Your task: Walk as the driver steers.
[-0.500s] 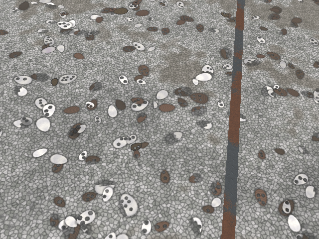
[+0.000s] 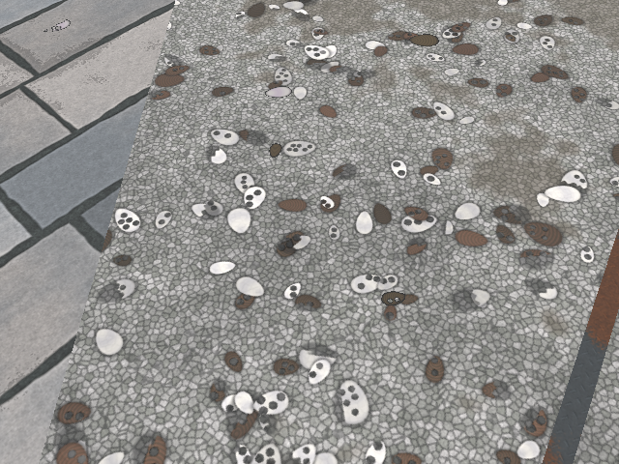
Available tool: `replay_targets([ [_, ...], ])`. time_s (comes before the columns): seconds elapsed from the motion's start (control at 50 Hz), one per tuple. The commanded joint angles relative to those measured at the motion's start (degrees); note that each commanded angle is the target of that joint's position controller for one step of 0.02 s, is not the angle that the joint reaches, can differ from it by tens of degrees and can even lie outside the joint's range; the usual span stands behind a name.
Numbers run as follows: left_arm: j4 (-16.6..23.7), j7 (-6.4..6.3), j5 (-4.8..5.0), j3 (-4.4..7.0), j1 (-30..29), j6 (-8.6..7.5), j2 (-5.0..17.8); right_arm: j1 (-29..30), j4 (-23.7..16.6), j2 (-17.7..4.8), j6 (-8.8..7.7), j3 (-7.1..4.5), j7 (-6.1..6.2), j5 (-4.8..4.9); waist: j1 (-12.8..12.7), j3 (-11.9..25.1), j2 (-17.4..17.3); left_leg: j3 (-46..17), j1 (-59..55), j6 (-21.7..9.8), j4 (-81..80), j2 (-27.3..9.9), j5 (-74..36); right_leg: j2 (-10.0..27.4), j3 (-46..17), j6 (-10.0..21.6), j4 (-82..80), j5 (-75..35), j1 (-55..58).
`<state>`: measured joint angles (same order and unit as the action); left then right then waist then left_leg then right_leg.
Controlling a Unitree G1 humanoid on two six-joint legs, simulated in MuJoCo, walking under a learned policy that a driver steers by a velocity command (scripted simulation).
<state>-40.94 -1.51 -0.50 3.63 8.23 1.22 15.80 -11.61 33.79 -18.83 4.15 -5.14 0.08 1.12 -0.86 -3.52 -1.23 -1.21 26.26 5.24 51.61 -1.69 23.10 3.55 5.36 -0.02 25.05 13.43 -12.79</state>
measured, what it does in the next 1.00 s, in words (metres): steps on the spot: left foot, then right foot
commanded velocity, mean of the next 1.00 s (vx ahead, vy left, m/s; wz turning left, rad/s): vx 0.00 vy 0.00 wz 0.27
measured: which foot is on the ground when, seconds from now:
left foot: up 0.00-0.10, down 0.12-1.00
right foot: down 0.00-0.12, up 0.14-0.52, down 0.54-1.00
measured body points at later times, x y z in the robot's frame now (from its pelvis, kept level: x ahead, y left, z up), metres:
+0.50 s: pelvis +0.01 +0.04 -0.01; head +0.03 +0.06 +0.44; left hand +0.09 +0.35 -0.11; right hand +0.24 -0.18 -0.08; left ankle -0.01 +0.14 -0.74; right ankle +0.05 -0.10 -0.72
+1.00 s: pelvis +0.03 +0.01 -0.01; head +0.03 +0.02 +0.44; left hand +0.11 +0.29 -0.11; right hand +0.20 -0.22 -0.12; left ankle -0.01 +0.14 -0.74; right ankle +0.04 -0.10 -0.74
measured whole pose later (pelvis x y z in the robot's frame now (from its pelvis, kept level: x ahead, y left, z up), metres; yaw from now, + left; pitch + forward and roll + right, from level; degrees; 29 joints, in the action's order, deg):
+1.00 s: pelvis +0.03 +0.01 -0.01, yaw +14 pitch -1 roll +0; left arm -42.5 0.0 -0.7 0.6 10.0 -1.2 13.7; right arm -12.6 43.9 -14.1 1.4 -2.5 1.5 -0.7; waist 0.2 -1.9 0.1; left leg -7.1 12.3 0.6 30.3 2.5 16.6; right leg -0.6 0.4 0.8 30.3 17.2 -11.8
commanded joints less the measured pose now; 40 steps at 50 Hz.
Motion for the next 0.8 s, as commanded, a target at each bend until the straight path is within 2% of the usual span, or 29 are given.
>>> replay_targets([
  [0.02,3.13,0.37,0.76,3.76,-0.67,-0.48,12.87,3.51,-6.11,-4.55,-0.90,-0.92,-0.58,0.08,-1.79,7.44,12.47,3.81,-1.46,-1.15,-8.13,0.41,-0.49,14.09,-7.92,12.20,-5.08,-22.81,8.45],
  [0.04,2.93,0.55,1.21,3.84,-0.71,-0.59,13.08,2.90,-6.04,-4.74,-0.73,-1.10,-0.77,0.14,-1.33,7.42,12.47,4.21,-3.05,-2.01,-11.40,0.60,-1.68,14.50,-7.66,11.65,-4.11,-22.63,8.46],
  [0.08,2.57,0.68,2.44,3.79,-1.87,-0.76,12.70,-0.66,-4.84,-4.58,-0.54,-1.55,-1.03,0.09,1.39,7.76,11.26,5.86,-10.34,-4.92,-23.07,2.02,-9.87,13.69,-5.11,8.58,0.50,-20.30,6.22],
  [0.1,1.35,0.86,2.44,3.30,0.81,-1.03,10.69,-2.95,-4.03,-6.01,-0.55,-2.26,-0.60,-0.05,1.99,8.50,7.83,4.12,-17.55,-6.93,-28.46,2.60,-16.22,11.73,-2.19,5.02,5.65,-15.23,1.95],
  [0.12,1.74,1.12,0.34,2.38,2.27,-1.19,7.44,-5.25,-4.33,-11.48,-0.81,-3.80,0.21,0.04,1.57,9.55,-5.46,-10.47,-28.06,-10.87,-30.63,-7.31,-34.61,6.25,3.27,-0.55,19.97,1.13,-10.46],
  [0.14,5.26,0.81,-1.82,1.27,-1.29,-1.40,5.30,-4.58,-6.04,-16.10,-1.61,-4.07,0.40,-1.40,1.52,9.37,-17.51,-28.56,-29.79,-22.84,-29.06,-20.47,-49.15,-1.83,1.08,-4.56,33.56,25.83,-25.84],
  [0.16,5.88,0.29,-0.56,2.24,-5.26,-1.51,8.50,-6.17,-5.54,-13.33,-3.00,-3.53,-0.24,-2.72,5.77,13.08,-11.31,-28.62,-26.79,-27.17,-31.10,-21.01,-43.91,-2.02,-7.03,-4.54,42.30,26.36,-26.05],
  [0.18,5.69,0.14,0.62,2.68,-5.56,-1.32,9.62,-3.74,-4.67,-11.68,-3.89,-2.71,-0.24,-2.48,3.87,10.01,-8.99,-23.05,-24.46,-23.96,-31.50,-17.22,-38.31,-0.88,-8.52,-3.72,44.07,21.52,-26.46],
  [0.2,4.60,-0.18,0.50,2.98,-4.31,-1.15,9.67,-0.45,-4.50,-10.18,-4.08,-2.41,0.15,-1.42,2.16,8.31,-6.55,-19.23,-22.70,-20.32,-31.44,-13.54,-32.96,-0.13,-9.01,-3.41,42.31,16.37,-26.43],
  [0.22,4.09,-0.51,0.06,3.20,-3.78,-0.92,10.12,1.97,-4.79,-8.74,-3.87,-1.76,0.51,-0.51,1.29,7.35,-6.34,-17.58,-21.11,-18.44,-31.32,-11.81,-32.28,-0.03,-9.20,-3.65,40.57,12.89,-25.87],
  [0.24,3.44,-0.38,-0.17,3.23,-2.42,-0.82,9.99,3.44,-5.02,-8.01,-3.65,-1.19,0.89,-0.51,0.33,7.88,-6.71,-15.75,-19.14,-18.07,-31.24,-10.66,-35.01,-0.90,-8.43,-4.23,41.24,9.99,-23.22],
  [0.28,2.41,0.04,0.23,2.82,-0.21,-0.80,8.58,3.85,-4.89,-7.07,-3.50,-0.62,1.34,-1.25,-0.22,9.81,-6.37,-13.71,-18.54,-18.18,-31.24,-9.55,-36.07,-1.79,-7.53,-5.02,39.61,6.59,-19.86],
  [0.34,2.80,0.19,0.47,1.81,-1.67,-0.67,6.59,3.03,-3.73,-6.69,-3.47,-0.33,1.56,-1.36,0.99,9.17,-6.68,-13.62,-19.06,-17.93,-31.10,-8.86,-31.65,-1.52,-7.50,-5.33,29.72,5.32,-17.51],
  [0.44,3.58,0.84,0.77,1.40,-2.63,-0.86,6.86,3.17,-2.25,-7.11,-3.13,-0.03,0.74,-1.77,2.64,6.74,-7.76,-16.95,-14.90,-18.84,-30.79,-9.45,-23.46,-1.76,-6.96,-4.19,18.04,8.03,-9.85],
  [0.48,3.60,1.09,0.88,1.30,-1.86,-1.19,6.59,3.90,-1.56,-6.15,-3.15,0.52,0.35,-1.50,2.08,6.24,-7.39,-18.30,-14.20,-18.37,-29.72,-9.13,-23.01,-2.08,-6.71,-3.44,12.20,7.07,-6.64],
  [0.5,3.22,1.30,0.76,1.12,-0.57,-1.47,5.88,4.93,-1.28,-5.26,-3.19,0.96,0.26,-1.19,0.72,6.28,-6.65,-18.07,-13.36,-17.35,-28.63,-8.19,-22.92,-2.37,-6.18,-2.83,6.13,3.08,-3.24],
  [0.52,2.85,1.52,0.20,0.80,0.83,-1.85,5.17,4.75,-0.66,-3.99,-3.34,1.50,0.23,-0.95,-0.61,6.42,-5.29,-17.46,-11.84,-15.30,-28.00,-6.80,-21.55,-2.24,-6.22,-1.99,-2.22,-5.30,1.86],
  [0.54,3.04,1.42,-0.74,0.83,1.68,-2.19,6.65,2.65,0.03,-2.35,-3.81,2.07,0.25,-1.66,0.10,7.94,-2.44,-16.28,-9.73,-12.08,-26.52,-4.41,-17.26,1.47,-10.12,-0.72,-3.54,-14.27,7.57],
  [0.56,3.76,1.13,-1.17,1.57,1.55,-2.23,11.08,-0.88,0.60,-2.33,-4.35,1.99,0.06,-2.73,3.28,8.68,5.69,-11.49,-7.52,-8.96,-22.07,0.65,-9.41,7.71,-14.98,2.33,-1.49,-24.72,9.66],
  [0.58,2.85,1.39,-0.96,0.99,-0.98,-2.30,8.98,-1.43,0.95,-1.69,-4.36,2.00,0.29,-2.60,4.92,8.75,11.82,-7.00,-12.18,-6.39,-23.34,2.45,-5.18,8.97,-17.28,6.64,-2.79,-16.05,2.20],
  [0.6,3.88,1.74,-0.62,0.12,-3.39,-2.56,5.77,0.45,1.49,-3.19,-4.16,1.79,0.50,-2.90,3.78,7.06,10.05,-6.98,-14.43,-5.34,-24.23,1.80,-7.60,6.47,-15.78,6.06,-3.70,-8.30,-0.12],
  [0.62,3.78,1.80,-0.62,0.02,-3.36,-2.78,5.47,2.51,1.53,-3.84,-3.85,1.43,0.62,-2.60,2.45,6.00,8.71,-7.06,-13.79,-5.65,-24.02,2.09,-9.77,4.26,-13.56,4.08,-3.23,-4.72,-0.25],
  [0.64,3.78,1.83,-0.60,0.04,-2.65,-3.14,6.20,3.41,1.60,-3.75,-3.37,1.36,0.77,-2.30,1.69,5.27,7.63,-7.65,-13.45,-6.26,-23.96,1.94,-12.00,2.89,-12.12,2.75,-2.52,-4.10,-0.23],
  [0.66,3.44,1.76,-0.50,0.07,-1.75,-3.53,6.50,3.19,1.57,-3.44,-3.06,1.38,0.79,-2.25,1.37,5.05,6.64,-8.15,-13.43,-6.61,-24.30,1.65,-13.64,2.54,-11.69,2.24,-2.21,-3.50,-0.17],
  [0.72,3.13,1.32,-0.39,-0.43,0.02,-3.60,5.64,2.40,2.60,-2.10,-3.17,1.54,0.70,-1.94,0.83,4.88,4.39,-8.68,-12.94,-7.04,-24.82,1.32,-15.45,1.58,-10.40,1.81,-0.75,-4.15,0.74],
  [0.8,3.31,1.05,-0.29,-0.79,0.29,-3.18,5.25,1.50,4.07,-1.44,-3.45,1.44,0.84,-1.87,0.45,4.84,1.66,-8.87,-12.76,-6.45,-25.03,1.22,-16.94,0.92,-9.85,2.06,0.17,-4.71,1.53],
])
Keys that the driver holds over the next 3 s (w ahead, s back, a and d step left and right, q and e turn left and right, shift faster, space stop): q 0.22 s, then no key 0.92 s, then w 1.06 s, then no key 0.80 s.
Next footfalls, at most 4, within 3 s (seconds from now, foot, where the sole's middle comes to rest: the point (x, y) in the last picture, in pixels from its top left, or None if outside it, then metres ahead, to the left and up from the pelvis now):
0.12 left None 0.03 0.14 -0.78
0.54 right None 0.08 -0.09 -0.78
1.46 left None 0.10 0.18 -0.78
1.92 right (319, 435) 0.51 0.04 -0.78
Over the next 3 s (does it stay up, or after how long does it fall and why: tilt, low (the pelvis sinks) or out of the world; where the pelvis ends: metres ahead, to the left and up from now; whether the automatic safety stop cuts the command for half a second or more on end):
stays up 0.66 0.19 -0.01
